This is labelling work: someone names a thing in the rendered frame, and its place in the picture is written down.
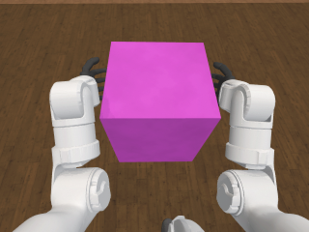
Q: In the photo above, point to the carton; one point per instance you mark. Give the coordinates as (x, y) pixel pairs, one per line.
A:
(158, 102)

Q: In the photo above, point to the robot left hand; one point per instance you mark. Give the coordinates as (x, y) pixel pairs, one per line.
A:
(86, 70)

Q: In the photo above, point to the right robot shin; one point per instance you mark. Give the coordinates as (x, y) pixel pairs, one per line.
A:
(177, 217)

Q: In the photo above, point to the robot left upper arm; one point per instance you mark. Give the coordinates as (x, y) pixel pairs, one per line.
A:
(78, 194)

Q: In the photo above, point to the right robot forearm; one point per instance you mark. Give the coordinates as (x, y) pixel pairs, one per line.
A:
(251, 108)

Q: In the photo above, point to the robot right foot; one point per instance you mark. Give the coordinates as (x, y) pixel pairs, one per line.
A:
(165, 225)

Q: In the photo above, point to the robot right upper arm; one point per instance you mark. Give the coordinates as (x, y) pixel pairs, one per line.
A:
(250, 197)

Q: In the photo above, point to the left robot forearm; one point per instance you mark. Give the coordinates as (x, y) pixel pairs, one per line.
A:
(72, 114)

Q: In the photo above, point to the robot right hand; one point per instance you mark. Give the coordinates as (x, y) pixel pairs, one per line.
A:
(221, 78)

